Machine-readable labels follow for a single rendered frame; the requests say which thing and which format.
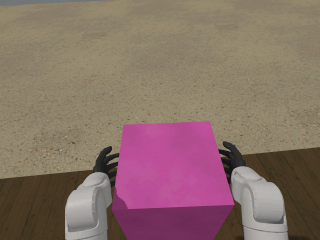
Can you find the left robot forearm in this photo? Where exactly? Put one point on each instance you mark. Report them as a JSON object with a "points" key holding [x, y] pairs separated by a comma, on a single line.
{"points": [[86, 209]]}

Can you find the carton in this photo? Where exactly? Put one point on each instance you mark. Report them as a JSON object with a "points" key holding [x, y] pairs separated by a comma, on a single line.
{"points": [[170, 182]]}

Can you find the right robot hand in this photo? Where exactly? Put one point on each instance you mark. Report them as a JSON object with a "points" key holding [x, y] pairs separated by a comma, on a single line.
{"points": [[235, 157]]}

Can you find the left robot hand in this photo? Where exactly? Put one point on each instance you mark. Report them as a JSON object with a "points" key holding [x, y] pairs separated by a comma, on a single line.
{"points": [[102, 161]]}

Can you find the right robot forearm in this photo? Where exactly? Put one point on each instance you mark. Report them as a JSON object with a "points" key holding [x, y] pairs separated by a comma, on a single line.
{"points": [[262, 205]]}

